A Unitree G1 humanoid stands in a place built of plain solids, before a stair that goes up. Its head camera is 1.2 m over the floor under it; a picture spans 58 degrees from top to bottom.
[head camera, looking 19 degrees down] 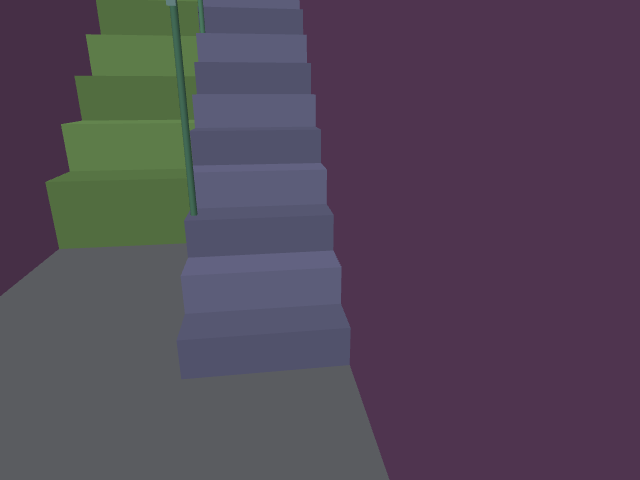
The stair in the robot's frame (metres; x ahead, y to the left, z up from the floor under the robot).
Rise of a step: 0.20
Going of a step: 0.24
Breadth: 0.76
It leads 8 degrees to the left of straight ahead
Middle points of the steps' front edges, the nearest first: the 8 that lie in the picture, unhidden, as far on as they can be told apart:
1.65 0.24 0.20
1.89 0.27 0.39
2.12 0.30 0.59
2.35 0.34 0.79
2.59 0.37 0.98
2.82 0.40 1.18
3.05 0.43 1.38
3.28 0.47 1.57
